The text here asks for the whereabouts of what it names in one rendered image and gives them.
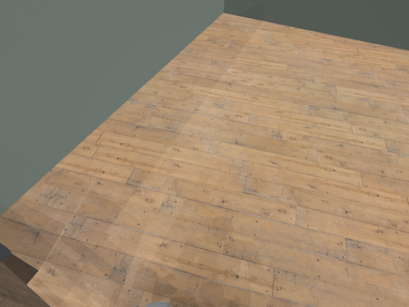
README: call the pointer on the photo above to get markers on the cupboard door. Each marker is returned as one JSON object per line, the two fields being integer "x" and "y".
{"x": 15, "y": 293}

